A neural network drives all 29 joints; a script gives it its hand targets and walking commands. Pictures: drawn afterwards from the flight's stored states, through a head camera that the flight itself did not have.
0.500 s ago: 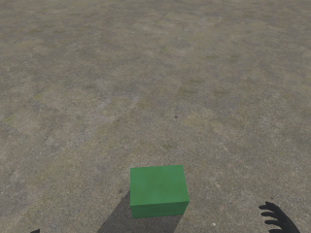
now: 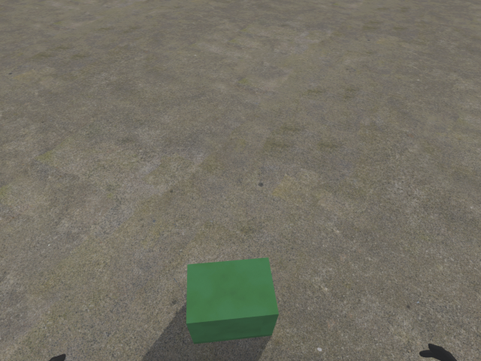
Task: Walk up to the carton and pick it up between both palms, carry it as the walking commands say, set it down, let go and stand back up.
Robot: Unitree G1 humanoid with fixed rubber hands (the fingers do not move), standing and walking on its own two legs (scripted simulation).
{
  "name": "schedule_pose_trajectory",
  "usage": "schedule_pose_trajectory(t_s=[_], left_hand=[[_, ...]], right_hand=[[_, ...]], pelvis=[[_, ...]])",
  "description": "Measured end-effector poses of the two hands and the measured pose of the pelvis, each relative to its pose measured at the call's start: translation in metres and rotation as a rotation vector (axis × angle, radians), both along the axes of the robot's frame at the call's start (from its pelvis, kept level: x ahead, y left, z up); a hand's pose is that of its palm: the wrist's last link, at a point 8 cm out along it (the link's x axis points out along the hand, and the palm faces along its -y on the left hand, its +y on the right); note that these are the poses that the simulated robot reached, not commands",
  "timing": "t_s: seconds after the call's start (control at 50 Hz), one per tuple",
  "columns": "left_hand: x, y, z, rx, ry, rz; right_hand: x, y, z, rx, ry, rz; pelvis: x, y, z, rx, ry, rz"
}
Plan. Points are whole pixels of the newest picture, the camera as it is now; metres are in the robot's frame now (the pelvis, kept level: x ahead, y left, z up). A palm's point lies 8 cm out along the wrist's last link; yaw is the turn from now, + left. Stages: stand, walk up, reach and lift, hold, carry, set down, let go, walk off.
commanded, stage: walk up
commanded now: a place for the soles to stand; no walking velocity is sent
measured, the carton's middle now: (230, 301) +0.45 +0.03 -0.63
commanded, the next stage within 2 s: reach and lift in 0.76 s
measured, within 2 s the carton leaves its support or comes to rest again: neither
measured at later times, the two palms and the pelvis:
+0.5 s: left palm out of the picture +0.12 +0.32 -0.07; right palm out of the picture +0.12 -0.33 -0.06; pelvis +0.01 +0.00 +0.00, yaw +0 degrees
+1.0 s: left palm out of the picture +0.15 +0.34 -0.08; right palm (413, 344) +0.17 -0.29 -0.07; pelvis +0.00 +0.02 +0.00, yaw +1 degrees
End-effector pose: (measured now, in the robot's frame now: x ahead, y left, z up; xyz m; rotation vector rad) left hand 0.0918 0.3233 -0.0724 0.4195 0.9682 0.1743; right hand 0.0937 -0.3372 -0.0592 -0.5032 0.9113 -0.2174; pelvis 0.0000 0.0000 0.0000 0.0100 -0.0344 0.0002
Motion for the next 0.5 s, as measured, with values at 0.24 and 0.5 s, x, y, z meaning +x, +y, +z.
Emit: schedule_pose_trajectory(t_s=[0.24,0.5], left_hand=[[0.013,-0.002,0.002,0.000,-0.009,-0.004],[0.032,-0.004,0.003,-0.003,-0.028,-0.013]], right_hand=[[0.002,0.003,-0.006,0.018,0.022,-0.018],[0.029,0.003,-0.002,0.017,-0.016,-0.005]], pelvis=[[0.006,-0.001,0.001,0.002,0.009,-0.001],[0.012,-0.002,0.001,0.003,0.019,-0.001]])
